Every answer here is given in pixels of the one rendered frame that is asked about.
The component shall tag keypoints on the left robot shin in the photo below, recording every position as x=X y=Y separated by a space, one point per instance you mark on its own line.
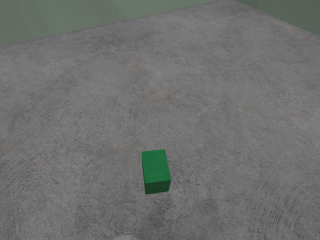
x=127 y=233

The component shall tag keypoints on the carton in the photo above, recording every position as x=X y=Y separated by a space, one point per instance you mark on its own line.
x=156 y=173

